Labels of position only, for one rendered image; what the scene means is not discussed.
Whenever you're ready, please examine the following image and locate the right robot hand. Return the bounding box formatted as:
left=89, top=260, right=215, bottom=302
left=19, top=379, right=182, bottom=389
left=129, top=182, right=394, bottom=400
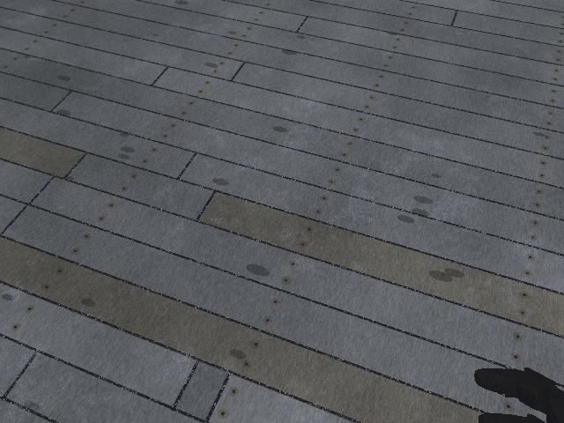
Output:
left=474, top=367, right=564, bottom=423

